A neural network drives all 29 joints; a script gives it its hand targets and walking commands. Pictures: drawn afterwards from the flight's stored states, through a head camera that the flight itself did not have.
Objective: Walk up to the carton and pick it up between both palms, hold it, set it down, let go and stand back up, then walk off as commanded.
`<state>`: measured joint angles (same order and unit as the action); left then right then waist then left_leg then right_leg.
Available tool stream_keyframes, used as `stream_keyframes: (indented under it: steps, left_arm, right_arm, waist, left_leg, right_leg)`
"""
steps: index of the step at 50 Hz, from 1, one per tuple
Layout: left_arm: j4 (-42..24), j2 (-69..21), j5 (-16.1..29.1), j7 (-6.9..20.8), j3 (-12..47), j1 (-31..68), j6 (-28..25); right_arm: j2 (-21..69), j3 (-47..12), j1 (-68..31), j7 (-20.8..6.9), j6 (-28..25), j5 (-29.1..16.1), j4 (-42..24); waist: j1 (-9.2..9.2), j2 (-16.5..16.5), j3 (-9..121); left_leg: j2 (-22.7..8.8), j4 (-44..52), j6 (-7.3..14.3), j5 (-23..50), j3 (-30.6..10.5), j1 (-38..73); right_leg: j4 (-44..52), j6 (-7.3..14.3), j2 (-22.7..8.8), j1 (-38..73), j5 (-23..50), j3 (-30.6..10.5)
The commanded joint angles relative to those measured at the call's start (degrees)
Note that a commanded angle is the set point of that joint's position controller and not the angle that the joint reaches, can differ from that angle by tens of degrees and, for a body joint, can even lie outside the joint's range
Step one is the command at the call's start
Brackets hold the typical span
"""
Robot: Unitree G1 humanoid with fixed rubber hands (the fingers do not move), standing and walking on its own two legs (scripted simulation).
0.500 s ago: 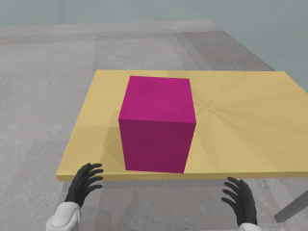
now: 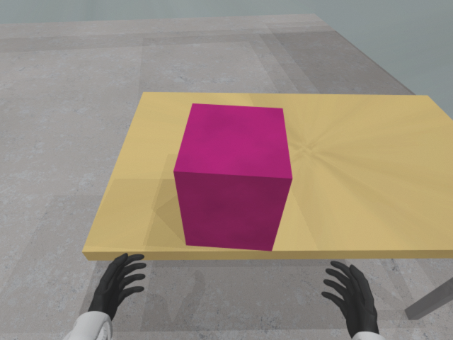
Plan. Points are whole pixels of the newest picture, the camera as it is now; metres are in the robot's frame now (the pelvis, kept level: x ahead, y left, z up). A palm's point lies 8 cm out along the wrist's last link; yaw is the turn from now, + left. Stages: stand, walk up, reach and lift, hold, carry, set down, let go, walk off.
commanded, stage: set down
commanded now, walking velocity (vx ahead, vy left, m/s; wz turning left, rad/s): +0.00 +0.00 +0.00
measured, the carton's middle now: (232, 178) +0.46 +0.02 +0.02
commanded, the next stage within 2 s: let go in 1.22 s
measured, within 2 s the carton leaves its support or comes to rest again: neither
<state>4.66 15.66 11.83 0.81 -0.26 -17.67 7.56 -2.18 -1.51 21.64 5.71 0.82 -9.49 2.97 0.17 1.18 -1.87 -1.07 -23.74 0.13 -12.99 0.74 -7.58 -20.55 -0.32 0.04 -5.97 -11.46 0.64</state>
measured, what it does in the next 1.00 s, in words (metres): stands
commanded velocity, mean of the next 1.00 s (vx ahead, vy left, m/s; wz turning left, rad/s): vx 0.00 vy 0.00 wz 0.00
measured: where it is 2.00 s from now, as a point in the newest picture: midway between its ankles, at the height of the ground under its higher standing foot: outside the picture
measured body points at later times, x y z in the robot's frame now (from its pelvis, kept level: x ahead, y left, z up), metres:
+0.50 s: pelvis +0.00 +0.00 +0.00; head +0.00 +0.01 +0.45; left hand +0.18 +0.24 -0.05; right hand +0.18 -0.18 -0.04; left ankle +0.00 +0.12 -0.74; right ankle +0.00 -0.13 -0.74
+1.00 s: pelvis +0.00 +0.00 +0.00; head +0.00 +0.01 +0.45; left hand +0.17 +0.24 -0.07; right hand +0.17 -0.20 -0.07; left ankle +0.00 +0.12 -0.74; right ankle +0.00 -0.13 -0.74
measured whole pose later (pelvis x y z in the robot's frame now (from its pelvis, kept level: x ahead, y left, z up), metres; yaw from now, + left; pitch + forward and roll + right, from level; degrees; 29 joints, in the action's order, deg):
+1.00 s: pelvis +0.00 +0.00 +0.00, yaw +0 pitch -3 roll -1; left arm 19.0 15.7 8.7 -0.2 0.7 -17.7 7.5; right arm -5.5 0.4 15.2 -1.2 -6.0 -5.9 29.4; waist 0.2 0.4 -2.2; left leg -1.1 -23.4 0.0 -13.2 0.8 -7.5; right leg -20.4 -0.2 0.0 -5.9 -11.7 0.6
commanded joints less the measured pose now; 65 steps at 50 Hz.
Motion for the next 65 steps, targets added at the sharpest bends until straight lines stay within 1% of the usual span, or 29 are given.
stream_keyframes:
  steps: [1,3,4,5,6,7,8,11,13,17,19,20,26,27,28,30,31,34,35,38,42,43,44,46,47,48,57,61,65]
  left_arm:
    - [-8.7,7.6,-2.8,-0.3,-3.8,5.4,-4.3]
    - [-9.0,7.0,-4.0,-0.2,-4.4,3.1,-4.7]
    - [-3.8,6.0,-4.9,0.1,-4.7,2.6,-3.9]
    - [-8.7,7.3,-3.9,-0.2,-4.6,2.6,-4.8]
    - [-2.8,5.6,-5.4,0.3,-4.5,2.2,-3.8]
    - [-5.1,6.7,-4.5,0.8,-4.3,1.6,-4.5]
    - [-0.5,5.8,-5.5,0.9,-4.5,2.2,-3.9]
    - [-4.7,5.8,-5.5,0.1,-3.9,2.5,-5.3]
    - [-4.7,7.3,-4.8,0.4,-3.5,2.5,-6.0]
    - [-1.7,5.6,-6.0,-0.4,-2.6,3.4,-5.6]
    - [-1.6,5.1,-5.7,-0.2,-1.8,3.3,-5.6]
    - [2.9,4.6,-7.1,-0.1,-1.7,3.5,-4.6]
    - [-1.9,5.1,-6.1,-1.8,-1.3,4.6,-4.7]
    - [3.8,3.7,-7.5,-1.5,-1.1,4.3,-3.4]
    - [-0.6,4.3,-6.5,-1.8,-1.0,4.1,-4.2]
    - [2.7,3.9,-7.6,-2.0,-0.9,4.0,-3.4]
    - [-1.5,5.1,-6.9,-2.1,-1.0,4.6,-4.1]
    - [5.4,4.1,-7.1,-1.5,-0.5,4.9,-3.2]
    - [2.9,3.9,-7.4,-1.7,-0.7,4.4,-3.0]
    - [6.7,3.1,-8.2,-1.9,-0.1,5.4,-2.7]
    - [2.5,3.7,-7.5,-2.8,-0.7,6.0,-3.6]
    - [8.3,3.5,-7.7,-2.2,-0.1,5.8,-2.8]
    - [4.3,4.0,-7.7,-2.8,-0.3,6.6,-3.4]
    - [9.1,3.2,-8.7,-2.2,0.2,6.8,-2.2]
    - [5.1,3.6,-8.0,-3.0,-0.3,6.6,-3.0]
    - [8.0,3.8,-8.0,-2.5,-0.1,6.7,-2.6]
    - [10.2,3.7,-8.8,-2.9,0.4,8.4,-1.5]
    - [11.9,3.3,-8.4,-2.9,0.4,8.1,-1.7]
    - [13.0,3.0,-9.3,-3.2,0.5,9.0,-1.0]
  right_arm:
    - [-6.6,2.0,-4.4,-0.7,-3.4,3.1,-6.7]
    - [-7.0,0.8,-2.9,-1.0,-4.2,2.8,-6.5]
    - [-7.0,0.9,-3.4,-1.3,-3.5,3.3,-2.4]
    - [-7.0,1.6,-3.3,-0.9,-4.7,2.6,-6.7]
    - [-7.7,1.3,-3.1,-1.5,-3.8,4.1,1.0]
    - [-7.1,1.1,-1.9,-1.0,-4.4,3.7,-2.3]
    - [-8.3,1.6,-3.9,-1.6,-3.9,4.4,2.1]
    - [-9.4,2.5,-4.8,-2.2,-5.6,4.3,0.2]
    - [-7.9,2.8,-3.7,-1.9,-7.1,4.5,-0.7]
    - [-9.5,3.3,-5.8,-2.9,-7.5,5.5,5.2]
    - [-9.7,3.9,-6.3,-2.9,-7.8,5.5,4.6]
    - [-9.9,3.5,-7.0,-3.3,-7.2,6.4,9.9]
    - [-11.0,5.4,-8.9,-4.2,-9.1,6.9,6.8]
    - [-11.2,5.6,-8.6,-4.6,-8.3,7.6,13.6]
    - [-11.6,5.2,-8.6,-4.7,-9.1,6.9,10.1]
    - [-11.8,6.0,-8.2,-5.1,-9.0,8.1,14.6]
    - [-11.6,6.4,-9.0,-4.8,-9.7,7.4,10.9]
    - [-12.8,6.8,-10.5,-5.2,-9.6,8.6,14.9]
    - [-12.5,6.2,-10.0,-5.3,-9.6,8.0,14.4]
    - [-13.9,6.7,-11.9,-6.1,-9.7,8.8,17.8]
    - [-13.3,7.0,-11.3,-6.4,-10.8,8.6,17.3]
    - [-13.1,6.6,-11.3,-6.5,-10.4,9.3,21.9]
    - [-13.5,6.4,-11.8,-6.7,-11.0,8.5,19.1]
    - [-13.2,6.4,-12.4,-6.8,-10.2,9.6,23.7]
    - [-15.0,7.0,-12.8,-7.2,-11.1,9.1,21.1]
    - [-13.7,6.9,-12.5,-6.9,-10.8,9.7,23.3]
    - [-15.2,7.6,-15.0,-7.8,-11.5,10.2,27.7]
    - [-14.7,6.7,-14.6,-7.7,-12.2,9.9,28.2]
    - [-16.3,7.8,-16.4,-8.4,-11.9,10.9,31.6]
  waist:
    - [-3.52,-6.7,2.1]
    - [-4.43,-6.6,2.9]
    - [-4.37,-6.7,1.2]
    - [-4.13,-5.7,4.3]
    - [-3.57,-6.6,0.1]
    - [-3.19,-5.7,1.8]
    - [-3.47,-6.2,-0.5]
    - [-3.61,-7.7,2.8]
    - [-2.34,-5.3,3.8]
    - [-2.53,-8.4,2.0]
    - [-2.28,-7.5,2.4]
    - [-2.19,-8.5,0.2]
    - [-2.54,-7.8,3.1]
    - [-1.52,-8.0,0.6]
    - [-1.80,-8.5,3.0]
    - [-1.33,-8.8,1.3]
    - [-1.04,-7.8,3.2]
    - [-0.91,-5.9,2.0]
    - [-0.79,-7.6,2.0]
    - [-1.19,-7.0,1.4]
    - [-1.06,-7.0,3.9]
    - [-0.38,-6.1,1.5]
    - [-0.51,-7.3,3.0]
    - [-0.12,-6.6,0.5]
    - [-0.85,-7.8,3.3]
    - [-0.39,-6.1,1.0]
    - [-0.23,-7.6,2.0]
    - [-0.18,-5.8,2.4]
    - [-0.37,-8.3,1.4]
  left_leg:
    - [-0.1,7.0,-2.5,10.2,2.3,1.7]
    - [0.3,6.1,-2.4,13.6,2.2,2.2]
    - [0.4,6.1,-2.6,13.8,2.4,3.5]
    - [0.7,5.7,-2.5,14.9,2.6,3.8]
    - [0.5,6.1,-3.0,14.9,2.4,3.0]
    - [0.7,5.5,-2.7,15.3,2.6,3.4]
    - [0.6,5.6,-3.2,14.9,2.7,2.9]
    - [0.0,5.6,-3.6,17.6,2.2,3.8]
    - [0.6,4.1,-3.7,18.8,2.7,4.0]
    - [0.2,5.3,-4.2,16.5,2.6,2.6]
    - [0.1,5.4,-3.9,14.9,2.8,2.0]
    - [-0.2,6.4,-3.7,12.1,2.2,1.2]
    - [-0.6,5.9,-3.8,12.3,2.5,0.2]
    - [-0.8,6.7,-4.1,11.3,2.3,0.6]
    - [-1.1,6.0,-4.0,12.6,2.0,0.3]
    - [-0.8,6.1,-4.4,12.6,2.4,0.6]
    - [-0.8,6.1,-3.9,12.4,2.4,0.5]
    - [-1.2,6.6,-3.2,9.5,2.5,-0.5]
    - [-0.9,7.0,-3.5,10.1,2.5,-1.0]
    - [-1.8,7.5,-3.5,7.2,1.9,-1.8]
    - [-1.5,6.7,-3.7,10.0,1.9,-0.4]
    - [-1.0,6.3,-3.6,9.4,2.4,-1.0]
    - [-1.2,6.4,-3.6,9.3,2.3,-1.2]
    - [-1.2,6.9,-3.5,7.2,2.0,-0.9]
    - [-1.9,7.3,-3.5,7.7,1.5,-1.5]
    - [-1.1,7.0,-3.5,7.2,2.4,-1.1]
    - [-1.2,7.4,-3.6,5.1,2.4,-2.4]
    - [-0.8,5.9,-3.9,9.3,2.2,0.0]
    - [-1.7,7.8,-3.8,6.0,2.1,-2.0]
  right_leg:
    - [4.8,3.2,0.6,2.3,0.8,-1.3]
    - [4.7,3.3,1.0,3.5,3.8,-1.2]
    - [5.2,3.4,0.8,1.7,2.2,-1.4]
    - [5.1,2.6,0.7,3.8,5.0,-1.6]
    - [5.3,3.1,1.2,2.4,3.8,-1.4]
    - [5.5,2.8,0.7,3.8,5.4,-1.6]
    - [5.4,3.0,0.9,2.2,3.8,-1.7]
    - [4.7,3.4,2.1,3.4,5.7,-0.7]
    - [5.2,2.6,1.1,4.4,8.3,-1.4]
    - [4.1,3.1,2.0,3.6,6.1,-0.8]
    - [4.2,3.3,2.1,3.4,5.6,-0.8]
    - [4.5,3.4,2.1,3.8,3.8,-1.1]
    - [2.9,3.2,2.7,4.3,6.0,0.0]
    - [3.4,3.3,3.1,3.1,4.6,0.3]
    - [2.5,3.1,3.0,4.6,6.3,0.3]
    - [3.2,3.3,2.9,3.4,5.1,0.3]
    - [3.1,3.0,3.0,4.9,7.0,0.3]
    - [2.8,2.7,3.1,3.7,5.1,0.7]
    - [2.4,2.9,3.1,4.8,6.5,0.6]
    - [1.8,2.8,3.6,4.5,4.3,1.2]
    - [1.7,2.7,3.6,4.6,6.1,1.2]
    - [2.2,2.4,3.0,3.1,5.1,0.9]
    - [1.7,2.6,3.0,3.7,6.4,1.1]
    - [2.4,2.6,3.1,2.4,3.6,0.9]
    - [1.0,2.9,3.5,3.9,5.2,1.4]
    - [2.2,2.6,2.9,3.5,4.3,0.9]
    - [1.4,3.0,3.3,2.7,2.7,1.5]
    - [1.5,2.7,3.0,1.7,4.1,1.6]
    - [0.7,3.0,3.5,2.0,2.0,2.2]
